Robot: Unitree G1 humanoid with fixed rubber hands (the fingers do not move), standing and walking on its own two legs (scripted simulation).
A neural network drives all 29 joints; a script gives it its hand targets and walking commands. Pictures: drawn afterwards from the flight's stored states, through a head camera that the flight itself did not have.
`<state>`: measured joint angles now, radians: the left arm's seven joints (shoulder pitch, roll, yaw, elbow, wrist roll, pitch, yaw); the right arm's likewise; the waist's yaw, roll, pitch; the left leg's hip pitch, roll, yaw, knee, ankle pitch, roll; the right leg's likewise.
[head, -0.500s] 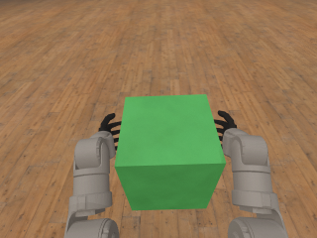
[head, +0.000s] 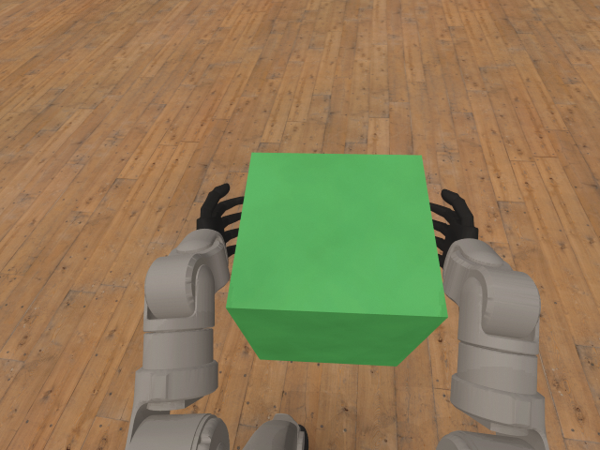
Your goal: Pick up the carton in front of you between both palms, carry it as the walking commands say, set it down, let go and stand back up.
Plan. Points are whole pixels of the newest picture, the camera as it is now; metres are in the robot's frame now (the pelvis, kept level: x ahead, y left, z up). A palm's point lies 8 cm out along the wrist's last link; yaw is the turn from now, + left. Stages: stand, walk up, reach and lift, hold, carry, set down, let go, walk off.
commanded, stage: carry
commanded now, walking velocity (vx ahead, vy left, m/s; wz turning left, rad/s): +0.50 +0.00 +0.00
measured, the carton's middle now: (331, 269) +0.35 +0.03 +0.04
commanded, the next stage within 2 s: none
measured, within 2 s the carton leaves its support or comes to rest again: neither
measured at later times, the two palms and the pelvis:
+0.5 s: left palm (291, 158) +0.68 +0.14 -0.04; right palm (432, 162) +0.69 -0.16 -0.05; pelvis +0.36 +0.00 -0.10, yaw +2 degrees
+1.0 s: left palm (285, 75) +0.93 +0.19 +0.01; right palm (406, 73) +0.94 -0.11 +0.02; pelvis +0.69 +0.04 -0.09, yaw +1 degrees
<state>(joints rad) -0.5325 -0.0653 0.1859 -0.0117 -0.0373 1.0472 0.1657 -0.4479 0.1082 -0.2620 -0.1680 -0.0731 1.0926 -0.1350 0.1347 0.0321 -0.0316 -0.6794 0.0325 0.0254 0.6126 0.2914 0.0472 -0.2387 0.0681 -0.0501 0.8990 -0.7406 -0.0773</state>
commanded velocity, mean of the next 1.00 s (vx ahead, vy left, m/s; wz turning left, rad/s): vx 0.50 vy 0.00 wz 0.00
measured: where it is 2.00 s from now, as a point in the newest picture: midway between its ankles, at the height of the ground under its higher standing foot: (337, 260)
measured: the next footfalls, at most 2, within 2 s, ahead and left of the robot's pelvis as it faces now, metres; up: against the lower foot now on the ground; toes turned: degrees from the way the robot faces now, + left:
left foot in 0.08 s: +0.24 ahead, +0.08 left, -0.14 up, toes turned +4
right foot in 0.48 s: +0.54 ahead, -0.09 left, -0.14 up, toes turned +0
